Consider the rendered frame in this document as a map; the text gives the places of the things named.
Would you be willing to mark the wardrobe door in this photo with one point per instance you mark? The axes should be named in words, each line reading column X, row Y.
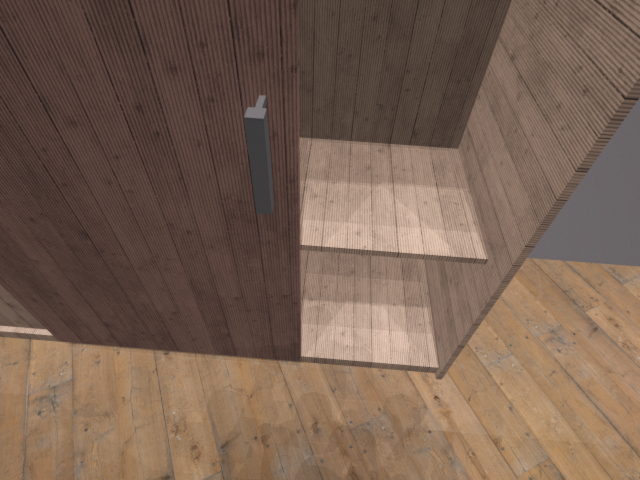
column 127, row 211
column 12, row 313

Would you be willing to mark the handle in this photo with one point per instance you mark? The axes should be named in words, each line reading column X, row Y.
column 257, row 134

